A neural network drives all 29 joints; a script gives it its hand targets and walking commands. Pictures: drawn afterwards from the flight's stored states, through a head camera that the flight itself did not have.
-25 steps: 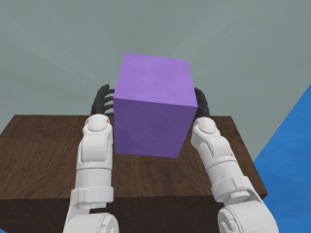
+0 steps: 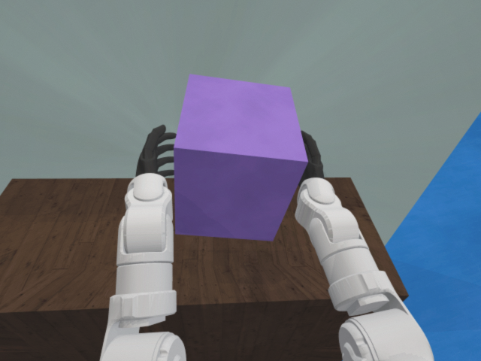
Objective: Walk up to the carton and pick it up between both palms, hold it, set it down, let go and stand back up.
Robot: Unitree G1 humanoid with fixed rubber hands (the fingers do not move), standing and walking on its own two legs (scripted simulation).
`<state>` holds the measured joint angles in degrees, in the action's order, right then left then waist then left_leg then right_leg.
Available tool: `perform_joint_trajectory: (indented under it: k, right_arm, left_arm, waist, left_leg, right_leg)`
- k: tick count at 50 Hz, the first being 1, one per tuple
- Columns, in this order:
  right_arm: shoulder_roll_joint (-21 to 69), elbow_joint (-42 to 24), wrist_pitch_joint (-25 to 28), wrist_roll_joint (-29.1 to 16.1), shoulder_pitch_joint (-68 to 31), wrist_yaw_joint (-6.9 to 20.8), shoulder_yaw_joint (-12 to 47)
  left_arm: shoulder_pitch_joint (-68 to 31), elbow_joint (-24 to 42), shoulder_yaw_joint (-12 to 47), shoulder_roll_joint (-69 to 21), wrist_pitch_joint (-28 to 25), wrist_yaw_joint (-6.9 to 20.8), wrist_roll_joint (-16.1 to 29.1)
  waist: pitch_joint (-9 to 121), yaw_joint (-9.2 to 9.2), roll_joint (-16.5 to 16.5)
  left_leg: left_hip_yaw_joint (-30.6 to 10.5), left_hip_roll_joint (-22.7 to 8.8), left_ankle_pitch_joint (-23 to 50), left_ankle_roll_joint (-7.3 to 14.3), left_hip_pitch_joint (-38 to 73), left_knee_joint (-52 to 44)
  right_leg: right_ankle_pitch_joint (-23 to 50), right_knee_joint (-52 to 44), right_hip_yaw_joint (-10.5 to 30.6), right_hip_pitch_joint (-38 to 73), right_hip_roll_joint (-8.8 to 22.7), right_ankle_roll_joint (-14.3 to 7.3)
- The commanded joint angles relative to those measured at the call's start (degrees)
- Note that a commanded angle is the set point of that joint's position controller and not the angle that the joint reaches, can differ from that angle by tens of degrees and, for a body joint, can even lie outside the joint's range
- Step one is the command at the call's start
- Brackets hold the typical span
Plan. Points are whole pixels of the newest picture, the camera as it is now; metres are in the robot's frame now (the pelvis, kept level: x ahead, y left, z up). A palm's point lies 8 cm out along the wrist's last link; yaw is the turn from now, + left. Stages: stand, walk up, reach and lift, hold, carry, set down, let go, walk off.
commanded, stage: hold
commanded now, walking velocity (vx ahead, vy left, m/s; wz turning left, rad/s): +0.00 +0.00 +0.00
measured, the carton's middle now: (232, 160) +0.40 -0.01 +0.16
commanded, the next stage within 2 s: none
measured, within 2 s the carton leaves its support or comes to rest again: neither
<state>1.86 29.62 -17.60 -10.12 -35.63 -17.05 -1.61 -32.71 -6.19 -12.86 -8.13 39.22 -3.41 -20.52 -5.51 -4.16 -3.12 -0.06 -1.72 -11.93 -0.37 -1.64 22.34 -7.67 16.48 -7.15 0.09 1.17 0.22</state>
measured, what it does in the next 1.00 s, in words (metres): stands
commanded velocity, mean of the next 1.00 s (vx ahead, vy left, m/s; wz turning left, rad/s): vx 0.00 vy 0.00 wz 0.00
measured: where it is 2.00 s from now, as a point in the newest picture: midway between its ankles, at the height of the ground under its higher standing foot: outside the picture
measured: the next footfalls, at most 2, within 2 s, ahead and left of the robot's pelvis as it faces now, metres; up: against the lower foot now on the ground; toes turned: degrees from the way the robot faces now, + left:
none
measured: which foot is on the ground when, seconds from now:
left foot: down 0.00-1.00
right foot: down 0.00-1.00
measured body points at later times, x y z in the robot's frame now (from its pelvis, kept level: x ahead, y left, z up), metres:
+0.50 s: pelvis +0.00 +0.00 +0.00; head -0.02 +0.03 +0.45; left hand +0.37 +0.14 +0.17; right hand +0.38 -0.12 +0.15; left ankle +0.01 +0.12 -0.75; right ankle +0.03 -0.12 -0.75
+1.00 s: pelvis +0.00 -0.01 +0.00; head -0.03 +0.02 +0.45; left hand +0.37 +0.13 +0.17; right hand +0.37 -0.13 +0.15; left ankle +0.01 +0.12 -0.75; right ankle +0.03 -0.12 -0.75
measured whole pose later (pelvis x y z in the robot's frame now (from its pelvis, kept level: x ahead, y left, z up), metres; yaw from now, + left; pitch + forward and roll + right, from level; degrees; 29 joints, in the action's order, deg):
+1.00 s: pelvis +0.00 -0.01 +0.00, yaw +0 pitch -11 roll -1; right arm 3.2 27.4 -18.9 -9.8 -35.6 -18.3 -1.0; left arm -32.7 -2.7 -14.4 -8.5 42.2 -1.2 -22.5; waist -7.3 -3.9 -3.3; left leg -0.5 -1.9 -12.0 -0.8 0.4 22.2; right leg -8.2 16.9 -7.4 2.0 0.9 -0.1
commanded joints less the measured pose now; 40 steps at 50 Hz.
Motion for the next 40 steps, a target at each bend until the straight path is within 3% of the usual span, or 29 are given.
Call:
perform_joint_trajectory:
  k: [1,8,29,40]
  right_arm:
    - [31.4,-24.2,6.3,-3.9,-53.4,8.7,23.8]
    - [31.6,-26.2,5.1,-4.6,-51.7,7.9,25.1]
    - [31.2,-26.6,4.6,-4.0,-51.2,7.1,24.5]
    - [31.1,-24.8,5.2,-3.4,-52.1,7.7,23.4]
  left_arm:
    - [-40.2,8.7,30.1,-30.9,-2.8,9.3,10.3]
    - [-39.2,11.7,30.6,-29.8,-1.6,9.7,10.4]
    - [-39.9,11.7,30.1,-29.2,-0.4,11.2,9.9]
    - [-40.7,10.7,28.4,-28.8,-0.5,11.2,9.0]
  waist:
    - [30.2,-0.26,5.0]
    - [29.8,-0.43,4.9]
    - [29.2,-1.34,5.7]
    - [28.5,-0.53,5.5]
  left_leg:
    - [-1.6,3.5,20.1,-1.1,7.8,-1.6]
    - [-1.4,3.8,20.7,-1.3,7.9,-1.3]
    - [-1.0,3.8,21.0,-1.8,7.7,-1.1]
    - [-0.4,3.8,19.1,-1.6,7.1,-2.0]
  right_leg:
    - [11.3,-0.3,2.1,8.3,-4.3,1.5]
    - [13.2,0.0,2.2,9.6,-4.2,1.8]
    - [13.7,0.4,1.9,10.7,-4.0,1.8]
    - [11.2,0.0,1.8,10.8,-4.1,1.6]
